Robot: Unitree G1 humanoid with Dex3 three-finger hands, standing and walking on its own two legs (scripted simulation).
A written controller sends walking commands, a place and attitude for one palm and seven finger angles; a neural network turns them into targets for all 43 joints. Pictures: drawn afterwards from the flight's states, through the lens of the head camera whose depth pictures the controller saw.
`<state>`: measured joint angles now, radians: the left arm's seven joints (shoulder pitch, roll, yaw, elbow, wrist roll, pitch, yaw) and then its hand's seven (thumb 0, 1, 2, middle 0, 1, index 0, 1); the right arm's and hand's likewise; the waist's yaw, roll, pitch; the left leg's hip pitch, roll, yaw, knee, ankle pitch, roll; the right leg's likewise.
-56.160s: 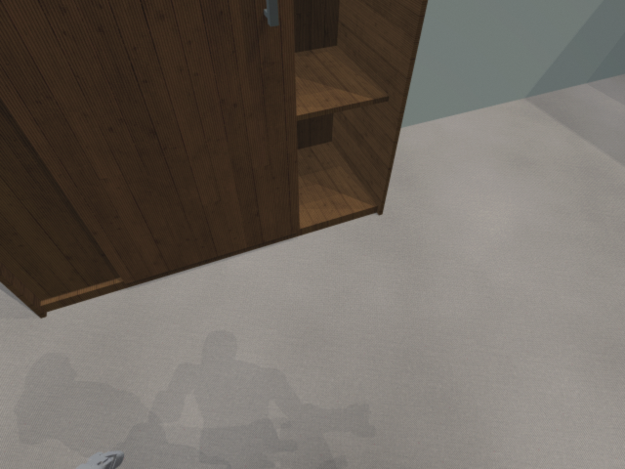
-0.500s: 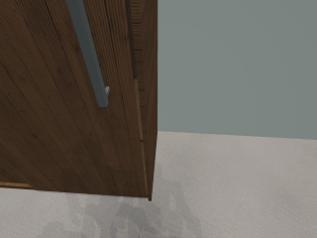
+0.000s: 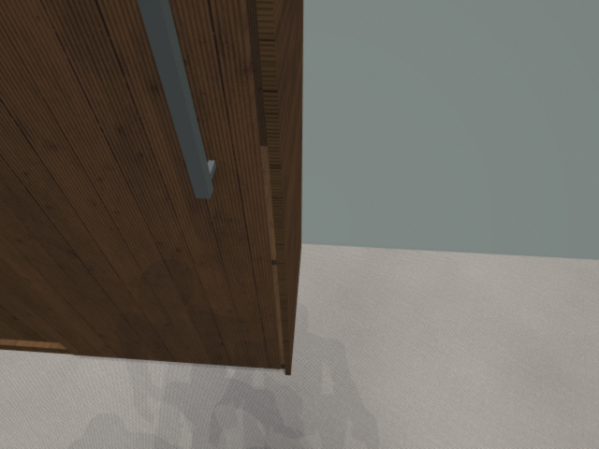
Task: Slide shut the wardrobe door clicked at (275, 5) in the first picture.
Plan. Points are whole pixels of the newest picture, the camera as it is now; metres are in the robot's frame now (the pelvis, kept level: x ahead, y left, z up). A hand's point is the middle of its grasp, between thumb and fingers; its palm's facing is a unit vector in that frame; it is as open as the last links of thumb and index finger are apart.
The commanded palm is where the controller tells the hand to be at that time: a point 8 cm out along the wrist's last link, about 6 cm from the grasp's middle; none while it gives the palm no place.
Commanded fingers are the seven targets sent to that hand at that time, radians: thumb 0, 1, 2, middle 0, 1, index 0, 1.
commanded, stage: look again from close up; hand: left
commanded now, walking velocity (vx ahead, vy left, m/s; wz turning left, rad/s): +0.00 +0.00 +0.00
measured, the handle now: (184, 88) +0.45 +0.17 +0.26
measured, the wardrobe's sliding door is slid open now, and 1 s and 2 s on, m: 0.01 0.01 0.01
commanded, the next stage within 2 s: raise the hand with hooked fingers in 0.20 s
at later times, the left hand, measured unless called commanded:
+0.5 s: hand (153, 388) +0.19 +0.20 +0.01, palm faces +0.22 -0.97 -0.06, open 7.6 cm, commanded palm +0.10 +0.25 -0.03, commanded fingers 0.00 0.64 0.79 -0.22 -0.47 -0.22 -0.47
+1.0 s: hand (100, 391) +0.17 +0.23 +0.07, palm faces -0.02 -1.00 -0.09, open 10.3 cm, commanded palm +0.13 +0.29 +0.08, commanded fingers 0.00 0.06 0.54 -0.26 -0.84 -0.26 -0.84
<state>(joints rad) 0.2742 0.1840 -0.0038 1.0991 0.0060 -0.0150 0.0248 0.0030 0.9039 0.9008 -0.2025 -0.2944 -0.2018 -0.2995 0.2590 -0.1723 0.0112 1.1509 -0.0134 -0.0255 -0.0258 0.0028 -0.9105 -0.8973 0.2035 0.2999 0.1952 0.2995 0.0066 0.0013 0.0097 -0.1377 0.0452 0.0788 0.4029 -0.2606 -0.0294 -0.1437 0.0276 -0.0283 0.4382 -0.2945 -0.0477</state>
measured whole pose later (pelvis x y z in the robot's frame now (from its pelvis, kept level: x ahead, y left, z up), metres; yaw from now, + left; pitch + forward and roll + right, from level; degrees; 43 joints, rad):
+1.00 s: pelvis -0.04 +0.02 -0.03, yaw +4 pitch +3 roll -2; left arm 0.30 0.32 0.23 -0.07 -0.31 -0.18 -0.37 0.01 0.28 0.64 -0.25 -0.69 -0.25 -0.70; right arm 0.24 -0.20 0.06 0.61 0.05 -0.27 -0.06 0.01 -0.90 -0.90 0.21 0.30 0.20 0.30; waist 0.02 0.04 -0.06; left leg -0.47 0.03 -0.01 0.78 -0.37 0.00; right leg -0.41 0.01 -0.10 0.73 -0.38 -0.03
